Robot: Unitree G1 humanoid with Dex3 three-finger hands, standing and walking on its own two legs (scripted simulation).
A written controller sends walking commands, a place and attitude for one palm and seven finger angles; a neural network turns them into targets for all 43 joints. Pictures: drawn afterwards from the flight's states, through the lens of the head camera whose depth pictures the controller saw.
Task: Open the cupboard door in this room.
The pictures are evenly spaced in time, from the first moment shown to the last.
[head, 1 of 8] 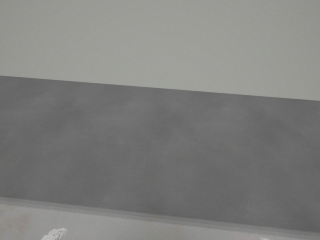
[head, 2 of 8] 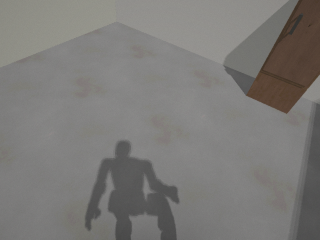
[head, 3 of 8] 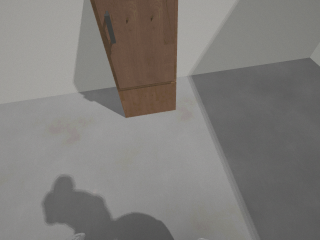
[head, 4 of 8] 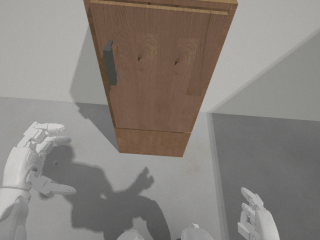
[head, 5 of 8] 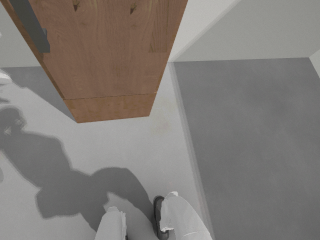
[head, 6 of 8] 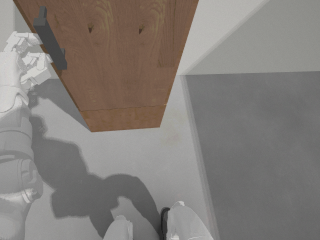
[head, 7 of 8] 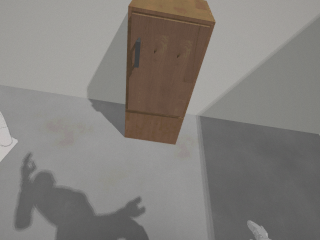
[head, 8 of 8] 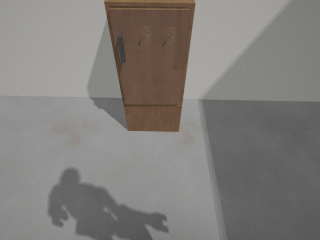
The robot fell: no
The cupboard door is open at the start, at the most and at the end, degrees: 0 1 1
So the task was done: no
